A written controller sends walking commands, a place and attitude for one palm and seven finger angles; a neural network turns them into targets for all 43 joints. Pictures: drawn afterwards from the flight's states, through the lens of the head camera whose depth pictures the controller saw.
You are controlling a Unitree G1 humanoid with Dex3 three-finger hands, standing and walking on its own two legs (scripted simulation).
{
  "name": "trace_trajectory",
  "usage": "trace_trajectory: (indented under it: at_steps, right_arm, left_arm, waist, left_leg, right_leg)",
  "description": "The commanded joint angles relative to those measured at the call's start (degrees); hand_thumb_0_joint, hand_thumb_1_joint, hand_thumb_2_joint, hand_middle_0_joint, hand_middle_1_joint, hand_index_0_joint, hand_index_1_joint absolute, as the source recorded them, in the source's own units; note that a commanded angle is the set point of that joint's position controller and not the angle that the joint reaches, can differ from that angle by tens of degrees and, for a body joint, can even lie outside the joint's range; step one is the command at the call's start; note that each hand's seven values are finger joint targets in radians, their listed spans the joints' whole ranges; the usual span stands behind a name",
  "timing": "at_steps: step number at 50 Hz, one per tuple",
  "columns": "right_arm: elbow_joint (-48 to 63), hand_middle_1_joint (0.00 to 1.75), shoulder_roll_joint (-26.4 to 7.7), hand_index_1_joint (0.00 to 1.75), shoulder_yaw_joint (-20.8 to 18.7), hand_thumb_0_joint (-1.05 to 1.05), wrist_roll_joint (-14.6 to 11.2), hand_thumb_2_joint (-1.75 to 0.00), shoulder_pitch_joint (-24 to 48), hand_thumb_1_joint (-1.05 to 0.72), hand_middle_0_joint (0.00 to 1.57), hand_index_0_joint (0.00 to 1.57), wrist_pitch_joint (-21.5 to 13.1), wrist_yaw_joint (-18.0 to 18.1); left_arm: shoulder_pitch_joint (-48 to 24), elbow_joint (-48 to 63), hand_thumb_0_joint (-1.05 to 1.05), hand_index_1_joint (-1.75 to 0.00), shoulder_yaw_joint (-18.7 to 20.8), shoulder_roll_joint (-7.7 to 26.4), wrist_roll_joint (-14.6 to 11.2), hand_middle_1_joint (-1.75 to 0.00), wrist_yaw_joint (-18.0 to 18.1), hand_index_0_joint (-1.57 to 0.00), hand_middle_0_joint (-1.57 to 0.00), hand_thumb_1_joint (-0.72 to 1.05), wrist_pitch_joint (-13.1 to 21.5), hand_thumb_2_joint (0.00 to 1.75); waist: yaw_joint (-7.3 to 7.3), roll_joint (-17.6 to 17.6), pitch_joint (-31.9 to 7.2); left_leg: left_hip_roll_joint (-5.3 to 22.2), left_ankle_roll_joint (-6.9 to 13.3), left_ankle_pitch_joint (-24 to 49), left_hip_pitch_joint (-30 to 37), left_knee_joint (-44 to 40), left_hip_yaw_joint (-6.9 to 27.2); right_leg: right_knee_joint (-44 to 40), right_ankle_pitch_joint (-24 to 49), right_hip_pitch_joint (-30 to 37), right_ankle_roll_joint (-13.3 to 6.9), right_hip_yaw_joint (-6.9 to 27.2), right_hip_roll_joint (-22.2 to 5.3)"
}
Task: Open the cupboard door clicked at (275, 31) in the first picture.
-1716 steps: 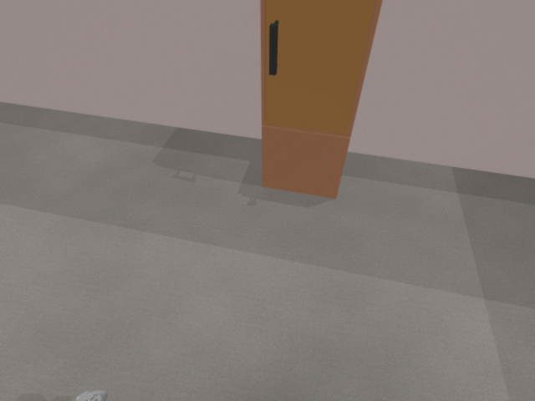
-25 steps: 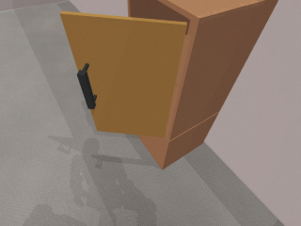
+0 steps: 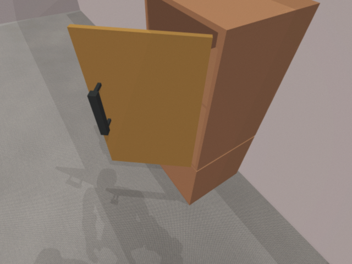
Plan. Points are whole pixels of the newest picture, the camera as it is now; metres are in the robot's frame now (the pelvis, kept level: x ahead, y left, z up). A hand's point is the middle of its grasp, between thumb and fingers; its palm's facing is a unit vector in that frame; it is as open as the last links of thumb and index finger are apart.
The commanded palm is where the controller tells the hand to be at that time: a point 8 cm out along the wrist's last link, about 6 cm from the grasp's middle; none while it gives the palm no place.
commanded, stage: look again from close up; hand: left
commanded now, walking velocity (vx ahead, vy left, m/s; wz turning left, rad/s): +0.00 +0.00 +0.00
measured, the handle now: (102, 109) +0.55 +0.28 +0.00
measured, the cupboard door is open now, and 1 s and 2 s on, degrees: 51 51 51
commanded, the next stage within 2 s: shuffle to correct the standing spot in 0.52 s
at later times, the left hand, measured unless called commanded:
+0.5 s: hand out of the picture +0.05 +0.25 -0.15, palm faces +0.00 -0.95 -0.32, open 7.4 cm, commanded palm none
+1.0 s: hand out of the picture -0.07 +0.24 -0.19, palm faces +0.01 -0.99 -0.17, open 7.4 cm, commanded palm none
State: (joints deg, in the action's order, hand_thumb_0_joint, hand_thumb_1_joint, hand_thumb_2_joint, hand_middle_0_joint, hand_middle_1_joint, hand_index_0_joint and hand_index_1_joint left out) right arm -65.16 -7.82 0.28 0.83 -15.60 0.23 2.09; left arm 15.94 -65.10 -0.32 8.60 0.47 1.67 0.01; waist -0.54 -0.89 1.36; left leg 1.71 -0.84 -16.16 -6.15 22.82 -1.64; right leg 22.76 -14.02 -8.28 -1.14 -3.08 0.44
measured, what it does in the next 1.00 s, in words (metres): shifts its weight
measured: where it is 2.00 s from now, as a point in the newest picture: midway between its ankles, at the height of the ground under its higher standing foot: outside the picture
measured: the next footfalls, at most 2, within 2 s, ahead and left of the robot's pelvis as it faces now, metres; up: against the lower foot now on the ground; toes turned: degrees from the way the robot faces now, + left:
right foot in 1.22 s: +0.02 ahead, -0.06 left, +0.00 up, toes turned -4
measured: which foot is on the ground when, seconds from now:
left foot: down 0.00-1.00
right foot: down 0.00-0.94, up 0.96-1.00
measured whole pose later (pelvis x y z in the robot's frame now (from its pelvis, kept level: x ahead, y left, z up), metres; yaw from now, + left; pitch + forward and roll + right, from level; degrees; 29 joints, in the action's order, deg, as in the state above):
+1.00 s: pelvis -0.04 +0.07 -0.01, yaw -2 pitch -2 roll -1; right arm -61.6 -9.6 -0.7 1.3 -23.9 1.3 0.2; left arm 21.4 -60.3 1.2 9.2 1.8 1.6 -3.0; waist -0.2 -1.4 0.8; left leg -2.0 5.3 -18.0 -12.1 31.1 -5.6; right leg 38.9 -22.4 -17.7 -0.3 -1.2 -3.8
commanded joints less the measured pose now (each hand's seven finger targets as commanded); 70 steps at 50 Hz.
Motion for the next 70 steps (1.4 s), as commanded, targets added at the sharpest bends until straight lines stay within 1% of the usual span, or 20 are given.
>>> trace_trajectory:
  at_steps: [1, 3, 5, 7, 12, 27, 31, 35, 42, 45, 47, 48, 49, 54, 57, 59, 61, 62, 64, 70]
  right_arm:
    - [8.98, 0.3, -12.02, 0.3, -3.32, 0.0, 0.43, -0.9, -0.92, -0.9, 0.2, 0.2, -3.47, 0.64]
    - [9.82, 0.3, -11.58, 0.3, -3.63, 0.0, 0.06, -0.9, -1.96, -0.9, 0.2, 0.2, -3.36, 1.01]
    - [10.7, 0.3, -12.09, 0.3, -3.73, 0.0, -0.02, -0.9, -1.42, -0.9, 0.2, 0.2, -2.57, 0.68]
    - [11.27, 0.3, -13.26, 0.3, -3.95, 0.0, 0.08, -0.9, 0.18, -0.9, 0.2, 0.2, -2.23, 0.44]
    - [11.71, 0.3, -15.34, 0.3, -3.54, 0.0, 0.27, -0.9, 3.79, -0.9, 0.2, 0.2, -2.03, -0.24]
    - [10.22, 0.3, -18.17, 0.3, -2.52, 0.0, 0.39, -0.9, 6.49, -0.9, 0.2, 0.2, -1.77, -1.67]
    - [8.88, 0.3, -17.23, 0.3, -2.34, 0.0, 0.26, -0.9, 5.25, -0.9, 0.2, 0.2, -1.73, -1.69]
    - [7.05, 0.3, -13.27, 0.3, -1.57, 0.0, 0.4, -0.9, 1.09, -0.9, 0.2, 0.2, -0.39, -1.85]
    - [6.15, 0.3, -9.4, 0.3, -2.16, 0.0, 0.53, -0.9, -7.25, -0.9, 0.2, 0.2, 0.89, -1.82]
    - [5.96, 0.3, -8.81, 0.3, -2.34, 0.0, 0.48, -0.9, -11.09, -0.9, 0.2, 0.2, 0.64, -1.73]
    - [6.02, 0.3, -11.5, 0.3, -2.91, 0.0, 0.69, -0.9, -12.47, -0.9, 0.2, 0.2, 0.09, -1.33]
    - [6.07, 0.3, -11.92, 0.3, -3.19, 0.0, 0.48, -0.9, -12.59, -0.9, 0.2, 0.2, -0.42, -0.97]
    - [6.12, 0.3, -10.93, 0.3, -2.89, 0.0, 0.29, -0.9, -12.34, -0.9, 0.2, 0.2, -0.85, -0.9]
    - [5.01, 0.3, -7.28, 0.3, -1.66, 0.0, 0.41, -0.9, -11.52, -0.9, 0.2, 0.2, -1.91, 0.02]
    - [3.56, 0.3, -6.04, 0.3, -1.26, 0.0, -0.01, -0.9, -11.68, -0.9, 0.2, 0.2, -2.42, 1.03]
    - [2.62, 0.3, -4.37, 0.3, -0.99, 0.0, -0.53, -0.9, -10.59, -0.9, 0.2, 0.2, -2.69, 1.34]
    - [2.2, 0.3, -3.04, 0.3, -1.15, 0.0, -0.69, -0.9, -11.38, -0.9, 0.2, 0.2, -2.56, 1.36]
    - [2.02, 0.3, -3.04, 0.3, -1.4, 0.0, -0.59, -0.9, -11.19, -0.9, 0.2, 0.2, -2.2, 1.41]
    - [1.99, 0.3, -4.14, 0.3, -2.2, 0.0, -0.43, -0.9, -10.7, -0.9, 0.2, 0.2, -1.58, 1.56]
    - [3.49, 0.3, -5.53, 0.3, -3.42, 0.0, -0.03, -0.9, -8.21, -0.9, 0.2, 0.2, -1.05, 1.75]
  left_arm:
    - [2.73, 7.09, 0.0, -0.3, 2.88, 12.9, 0.5, -0.3, 0.71, -0.2, -0.2, 0.9, 3.1, 0.9]
    - [3.58, 8.11, 0.0, -0.3, 2.93, 11.48, 0.52, -0.3, 0.73, -0.2, -0.2, 0.9, 3.11, 0.9]
    - [2.75, 9.2, 0.0, -0.3, 2.96, 11.6, 0.47, -0.3, 0.84, -0.2, -0.2, 0.9, 2.57, 0.9]
    - [0.71, 10.51, 0.0, -0.3, 3.1, 12.59, 0.51, -0.3, 0.78, -0.2, -0.2, 0.9, 2.26, 0.9]
    - [-2.16, 11.48, 0.0, -0.3, 2.78, 14.82, 0.25, -0.3, 0.41, -0.2, -0.2, 0.9, 1.9, 0.9]
    - [-5.84, 10.63, 0.0, -0.3, 1.75, 17.19, 0.5, -0.3, -0.68, -0.2, -0.2, 0.9, 1.16, 0.9]
    - [-4.82, 9.74, 0.0, -0.3, 1.56, 16.45, 0.48, -0.3, -0.56, -0.2, -0.2, 0.9, 1.18, 0.9]
    - [-1.34, 8.58, 0.0, -0.3, 1.25, 13.55, 0.62, -0.3, -0.13, -0.2, -0.2, 0.9, 0.37, 0.9]
    - [1.94, 9.33, 0.0, -0.3, 3.44, 13.73, 0.74, -0.3, 0.5, -0.2, -0.2, 0.9, -0.57, 0.9]
    - [1.54, 10.08, 0.0, -0.3, 3.8, 11.38, 0.93, -0.3, 0.51, -0.2, -0.2, 0.9, -1.02, 0.9]
    - [2.39, 10.33, 0.0, -0.3, 3.1, 6.8, 1.33, -0.3, 0.19, -0.2, -0.2, 0.9, -1.24, 0.9]
    - [1.88, 10.68, 0.0, -0.3, 2.65, 4.79, 1.67, -0.3, 0.09, -0.2, -0.2, 0.9, -0.96, 0.9]
    - [1.71, 10.99, 0.0, -0.3, 2.43, 4.46, 1.57, -0.3, -0.07, -0.2, -0.2, 0.9, -0.51, 0.9]
    - [1.33, 10.15, 0.0, -0.3, 1.86, 0.62, 0.68, -0.3, -0.37, -0.2, -0.2, 0.9, 0.16, 0.9]
    - [3.67, 8.59, 0.0, -0.3, 1.67, -0.18, 0.18, -0.3, 0.46, -0.2, -0.2, 0.9, -0.07, 0.9]
    - [6.61, 6.23, 0.0, -0.3, 1.82, 1.43, -0.05, -0.3, 1.1, -0.2, -0.2, 0.9, 0.31, 0.9]
    - [7.09, 5.26, 0.0, -0.3, 1.74, 2.98, -0.34, -0.3, 1.49, -0.2, -0.2, 0.9, 0.27, 0.9]
    - [6.04, 5.53, 0.0, -0.3, 1.73, 2.77, -0.32, -0.3, 1.61, -0.2, -0.2, 0.9, -0.17, 0.9]
    - [5.35, 6.09, 0.0, -0.3, 1.97, 2.34, -0.14, -0.3, 1.91, -0.2, -0.2, 0.9, -0.5, 0.9]
    - [2.06, 10.08, 0.0, -0.3, 2.84, 2.87, 0.35, -0.3, 2.0, -0.2, -0.2, 0.9, -1.84, 0.9]
  waist:
    - [1.1, 9.17, -7.66]
    - [1.03, 2.7, -10.73]
    - [1.33, -4.14, -5.85]
    - [1.36, -3.1, -1.22]
    - [0.79, 1.13, 0.09]
    - [0.41, 0.12, 1.5]
    - [0.53, 0.53, 0.9]
    - [0.51, -0.65, 1.99]
    - [1.62, -6.01, 3.83]
    - [2.52, -0.41, 5.69]
    - [2.54, 12.15, 7.18]
    - [2.55, 13.01, 7.78]
    - [1.98, 9.08, 6.81]
    - [1.25, 3.74, 4.77]
    - [0.2, 2.57, 1.96]
    - [-1.17, 2.98, 1.66]
    - [0.09, 3.98, 2.15]
    - [0.44, 4.65, 2.92]
    - [0.67, -0.6, 1.83]
    - [1.41, 5.41, 1.84]
  left_leg:
    - [3.43, 3.09, 21.68, -2.26, 4.59, 4.64]
    - [3.71, 3.25, 22.82, -2.12, 6.79, 3.94]
    - [3.02, 3.46, 15.29, -5.98, 6.29, 2.96]
    - [3.32, 3.58, 13.69, -6.96, 4.48, 3.32]
    - [4.19, 3.62, 13.78, -6.4, 1.82, 3.74]
    - [4.2, 3.09, -1.3, -8.34, -6.23, 5.72]
    - [4.15, 2.94, -0.69, -8.06, -6.16, 5.6]
    - [2.32, 2.28, -5.78, -9.75, -3.52, 3.55]
    - [-0.82, 2.03, -6.88, -9.41, 7.67, -0.76]
    - [0.74, 3.07, -10.23, -8.72, 1.41, 1.74]
    - [9.34, 6.92, -21.18, -9.47, -11.6, 14.92]
    - [12.78, 10.02, -19.29, -7.51, -14.7, 20.36]
    - [14.09, 12.63, -12.36, -4.13, -13.8, 20.93]
    - [11.23, 12.81, 19.22, -2.07, -8.05, 10.76]
    - [10.48, 9.78, 31.62, -2.68, -4.47, 7.58]
    - [8.21, 5.46, 33.74, -5.43, -1.03, 5.83]
    - [5.42, 0.84, 28.94, -8.04, -2.64, 4.52]
    - [5.57, -0.18, 33.1, -6.53, -3.29, 4.85]
    - [7.02, 0.94, 42.42, -2.37, -0.54, 4.41]
    - [12.2, 5.81, 48.39, 2.05, -1.43, 7.02]
  right_leg:
    - [5.13, 20.31, 1.24, -2.97, 6.74, -7.08]
    - [5.95, 26.12, 3.03, -3.55, 6.45, -7.42]
    - [5.55, 26.97, 2.15, -3.47, 6.69, -8.05]
    - [4.94, 21.83, -1.28, -3.11, 6.45, -7.41]
    - [3.07, 14.81, -2.22, -1.98, 6.22, -6.73]
    - [-3.73, -1.49, -3.08, -0.01, 7.02, -6.83]
    - [-4.29, -1.05, -2.65, 0.09, 7.03, -7.14]
    - [-5.48, -10.34, -4.13, -0.16, 8.64, -8.42]
    - [-9.17, -21.64, -11.51, -3.95, 14.87, -14.06]
    - [-2.3, -19.77, -14.38, -2.76, 9.43, -10.13]
    - [14.63, -13.13, -16.91, 0.23, -1.55, -2.21]
    - [23.18, -12.43, -20.28, 0.55, -2.21, -1.58]
    - [28.26, -13.74, -23.04, -0.04, -0.31, -3.36]
    - [20.65, -11.03, -15.64, 0.63, -2.06, -4.88]
    - [9.89, -2.58, -6.39, 1.17, -0.95, -4.14]
    - [0.94, 10.27, 1.36, 0.31, 2.18, -5.62]
    - [4.5, 21.57, 4.12, -1.79, 4.31, -8.73]
    - [6.08, 20.47, 1.93, -1.42, 3.14, -7.93]
    - [7.42, 20.33, -0.59, -0.7, 2.44, -5.95]
    - [13.22, -2.28, -8.72, 0.73, 2.3, -3.57]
